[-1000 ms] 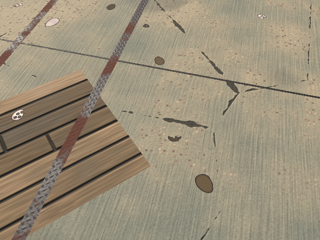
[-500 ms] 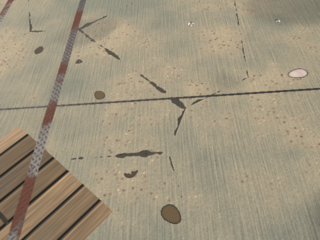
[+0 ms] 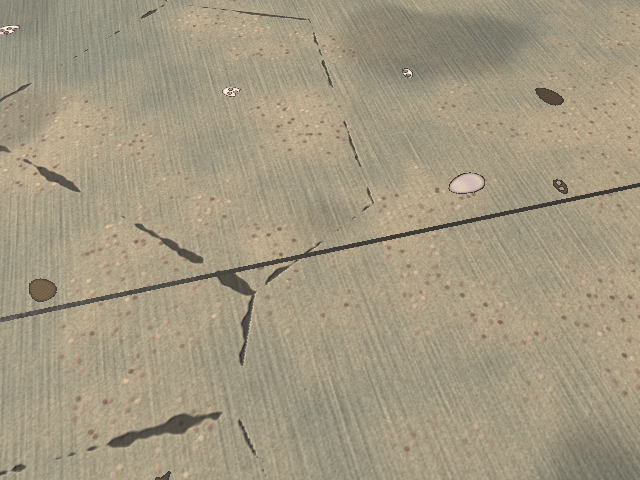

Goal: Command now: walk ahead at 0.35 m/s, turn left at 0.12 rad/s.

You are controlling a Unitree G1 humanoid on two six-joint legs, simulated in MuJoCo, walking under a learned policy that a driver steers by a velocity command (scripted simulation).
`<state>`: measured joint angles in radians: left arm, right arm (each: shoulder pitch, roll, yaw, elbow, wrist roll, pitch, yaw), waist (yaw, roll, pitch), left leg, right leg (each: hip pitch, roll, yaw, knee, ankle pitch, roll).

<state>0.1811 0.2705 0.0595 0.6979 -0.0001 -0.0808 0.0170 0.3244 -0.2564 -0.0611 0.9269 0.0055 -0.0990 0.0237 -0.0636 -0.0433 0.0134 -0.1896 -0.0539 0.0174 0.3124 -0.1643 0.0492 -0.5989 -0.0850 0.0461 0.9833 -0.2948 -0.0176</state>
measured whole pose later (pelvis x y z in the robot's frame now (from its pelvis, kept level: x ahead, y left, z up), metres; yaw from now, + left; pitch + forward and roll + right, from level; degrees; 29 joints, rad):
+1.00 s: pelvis +0.30 +0.08 -0.01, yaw +33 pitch +3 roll -2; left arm -0.03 0.27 0.06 0.69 -0.01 -0.11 -0.05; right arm 0.47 -0.25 -0.06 0.79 0.03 -0.04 -0.03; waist -0.09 -0.04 0.02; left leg -0.01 -0.03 -0.15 0.33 -0.37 0.05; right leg -0.61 0.00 0.05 0.52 0.04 0.02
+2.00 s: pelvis +0.77 +0.31 -0.02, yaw +8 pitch +2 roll +2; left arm 0.05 0.28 0.05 0.62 -0.02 -0.02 -0.06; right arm 0.36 -0.31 -0.08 0.82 0.02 -0.07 -0.01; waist -0.10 -0.04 0.04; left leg 0.08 0.03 0.23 0.27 -0.37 -0.04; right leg -0.62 -0.07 -0.02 0.66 -0.09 -0.05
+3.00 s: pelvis +1.00 +0.33 -0.01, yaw +5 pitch +2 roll +0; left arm 0.23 0.28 0.08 0.72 0.00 0.02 0.05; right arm 0.13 -0.33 -0.09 0.63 0.02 0.04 0.01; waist 0.03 0.02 0.04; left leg -0.53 -0.02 -0.03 1.00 -0.44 -0.06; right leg -0.17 0.01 -0.06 0.49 -0.35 -0.03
